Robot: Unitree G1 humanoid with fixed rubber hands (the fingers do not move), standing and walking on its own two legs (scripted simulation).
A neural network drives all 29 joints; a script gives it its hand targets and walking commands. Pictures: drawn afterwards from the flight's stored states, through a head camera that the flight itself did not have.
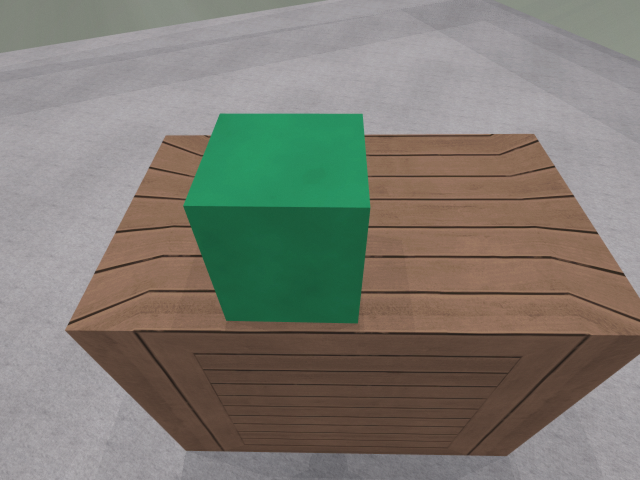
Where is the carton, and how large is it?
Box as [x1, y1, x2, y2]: [183, 114, 369, 322]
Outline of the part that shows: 220,114 183,206 226,320 357,322 369,215 369,196 362,114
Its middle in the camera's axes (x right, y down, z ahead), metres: -0.04 -0.02 +0.59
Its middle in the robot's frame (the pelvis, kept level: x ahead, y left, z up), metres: +0.47 +0.07 +0.06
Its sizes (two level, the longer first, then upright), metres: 0.210 0.200 0.250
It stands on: a pedestal, 0.71 m high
